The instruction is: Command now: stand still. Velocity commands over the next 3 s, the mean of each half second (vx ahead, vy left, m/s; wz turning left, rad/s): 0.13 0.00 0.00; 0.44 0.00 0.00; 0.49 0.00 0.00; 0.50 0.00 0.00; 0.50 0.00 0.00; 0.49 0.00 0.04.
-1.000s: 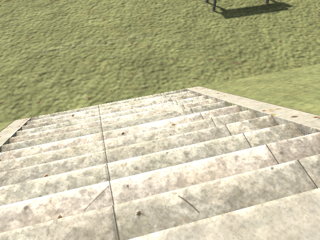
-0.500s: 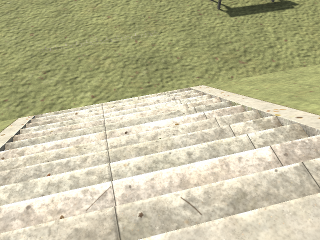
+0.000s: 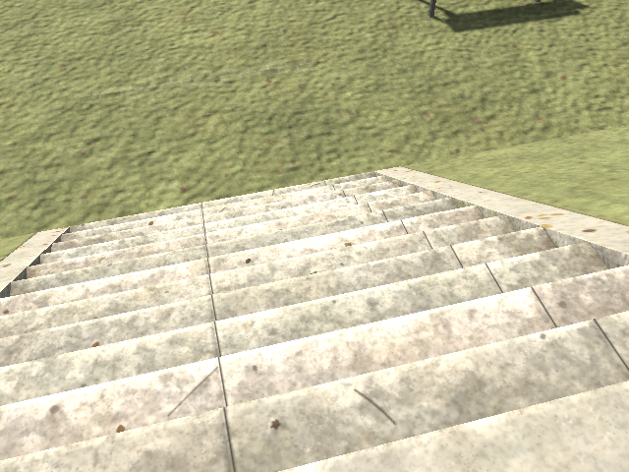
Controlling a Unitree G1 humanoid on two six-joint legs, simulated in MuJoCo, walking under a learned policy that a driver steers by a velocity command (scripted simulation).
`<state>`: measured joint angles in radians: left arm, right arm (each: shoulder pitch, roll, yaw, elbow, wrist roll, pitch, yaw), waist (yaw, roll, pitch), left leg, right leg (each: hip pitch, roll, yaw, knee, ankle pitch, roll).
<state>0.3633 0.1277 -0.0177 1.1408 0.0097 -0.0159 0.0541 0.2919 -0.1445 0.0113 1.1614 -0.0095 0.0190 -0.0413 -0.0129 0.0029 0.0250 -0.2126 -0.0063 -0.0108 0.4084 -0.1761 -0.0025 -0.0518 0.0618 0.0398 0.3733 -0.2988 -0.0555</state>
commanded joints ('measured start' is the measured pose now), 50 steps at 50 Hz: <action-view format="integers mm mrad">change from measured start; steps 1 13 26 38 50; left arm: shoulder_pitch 96 140 128 1 39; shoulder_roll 72 96 161 101 171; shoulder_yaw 11 26 73 75 92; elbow -1 3 -40 -156 -184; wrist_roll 0 5 8 9 10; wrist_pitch -3 0 -47 -10 -23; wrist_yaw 2 1 -15 -60 -63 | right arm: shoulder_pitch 68 56 100 237 172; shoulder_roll -70 -61 -71 -118 -172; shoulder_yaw -9 -12 -67 -51 -36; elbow -2 -7 -130 -100 -116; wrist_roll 0 -6 2 -9 -13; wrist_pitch -3 0 -75 -108 -85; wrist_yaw -3 0 56 27 -5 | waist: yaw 0 20 -81 36 158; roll -6 -56 -75 65 120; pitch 64 81 96 94 -30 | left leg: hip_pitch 61 4 80 113 126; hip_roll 89 28 -55 207 207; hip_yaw -80 -26 142 -110 39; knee -35 39 147 -224 142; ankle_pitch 132 -103 -64 316 981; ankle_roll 34 37 86 176 115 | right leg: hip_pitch -134 -142 -230 -611 -79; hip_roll -132 -128 -223 -130 -21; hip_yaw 91 139 134 -63 -79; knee -80 -148 4 718 342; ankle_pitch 224 -135 240 121 268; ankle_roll -15 -52 -124 -13 -101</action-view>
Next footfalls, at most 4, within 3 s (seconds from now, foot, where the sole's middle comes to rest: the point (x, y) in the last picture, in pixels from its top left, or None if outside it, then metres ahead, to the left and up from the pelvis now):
0.54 left None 0.17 0.13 -0.78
1.02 right None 0.45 -0.01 -0.78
1.64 left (262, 439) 0.68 0.16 -0.97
2.16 right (333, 361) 1.01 -0.03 -1.16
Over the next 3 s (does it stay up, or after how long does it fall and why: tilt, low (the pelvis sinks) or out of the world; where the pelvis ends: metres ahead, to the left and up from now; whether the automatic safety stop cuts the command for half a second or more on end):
stays up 1.28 0.08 -0.61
